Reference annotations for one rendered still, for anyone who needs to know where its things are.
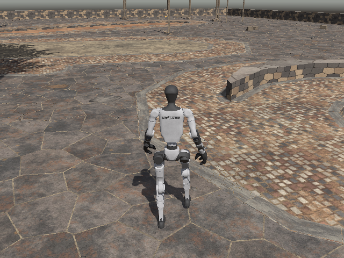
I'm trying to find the robot left hand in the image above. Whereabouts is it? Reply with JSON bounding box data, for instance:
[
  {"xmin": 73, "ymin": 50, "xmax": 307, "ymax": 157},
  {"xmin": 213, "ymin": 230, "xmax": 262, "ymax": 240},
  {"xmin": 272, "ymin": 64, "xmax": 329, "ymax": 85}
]
[{"xmin": 144, "ymin": 144, "xmax": 156, "ymax": 154}]

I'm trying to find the robot right upper arm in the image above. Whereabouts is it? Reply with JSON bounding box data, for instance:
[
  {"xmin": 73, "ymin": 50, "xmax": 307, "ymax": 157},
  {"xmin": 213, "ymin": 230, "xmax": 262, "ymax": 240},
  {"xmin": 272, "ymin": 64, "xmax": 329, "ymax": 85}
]
[{"xmin": 183, "ymin": 108, "xmax": 198, "ymax": 139}]

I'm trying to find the robot right hand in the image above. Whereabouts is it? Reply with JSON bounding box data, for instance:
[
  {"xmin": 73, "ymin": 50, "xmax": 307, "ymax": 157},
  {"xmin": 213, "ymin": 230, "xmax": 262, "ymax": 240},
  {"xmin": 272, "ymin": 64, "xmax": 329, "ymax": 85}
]
[{"xmin": 195, "ymin": 151, "xmax": 207, "ymax": 165}]

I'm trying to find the robot left upper arm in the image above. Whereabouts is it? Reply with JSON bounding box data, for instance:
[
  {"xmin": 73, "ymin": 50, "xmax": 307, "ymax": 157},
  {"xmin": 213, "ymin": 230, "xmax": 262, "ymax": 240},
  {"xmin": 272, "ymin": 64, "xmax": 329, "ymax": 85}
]
[{"xmin": 146, "ymin": 108, "xmax": 161, "ymax": 137}]

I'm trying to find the left robot forearm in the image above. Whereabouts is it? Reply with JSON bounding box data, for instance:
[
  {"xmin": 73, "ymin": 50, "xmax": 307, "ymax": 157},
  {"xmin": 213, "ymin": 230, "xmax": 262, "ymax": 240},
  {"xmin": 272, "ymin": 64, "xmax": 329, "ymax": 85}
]
[{"xmin": 144, "ymin": 129, "xmax": 152, "ymax": 147}]

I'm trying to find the left robot thigh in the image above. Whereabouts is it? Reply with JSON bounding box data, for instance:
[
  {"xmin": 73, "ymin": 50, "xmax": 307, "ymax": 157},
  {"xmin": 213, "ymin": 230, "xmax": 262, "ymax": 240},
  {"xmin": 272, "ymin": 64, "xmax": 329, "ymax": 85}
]
[{"xmin": 153, "ymin": 151, "xmax": 165, "ymax": 194}]

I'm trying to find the right robot foot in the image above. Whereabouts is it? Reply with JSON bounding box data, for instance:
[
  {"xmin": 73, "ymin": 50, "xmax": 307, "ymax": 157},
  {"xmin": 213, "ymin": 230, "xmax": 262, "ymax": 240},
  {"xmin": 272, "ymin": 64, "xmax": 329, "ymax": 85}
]
[{"xmin": 184, "ymin": 195, "xmax": 191, "ymax": 206}]

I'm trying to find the right robot forearm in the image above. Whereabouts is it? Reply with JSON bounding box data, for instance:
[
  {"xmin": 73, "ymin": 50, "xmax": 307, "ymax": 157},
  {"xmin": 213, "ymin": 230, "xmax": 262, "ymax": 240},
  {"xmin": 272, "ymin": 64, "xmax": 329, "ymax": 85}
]
[{"xmin": 193, "ymin": 130, "xmax": 205, "ymax": 154}]

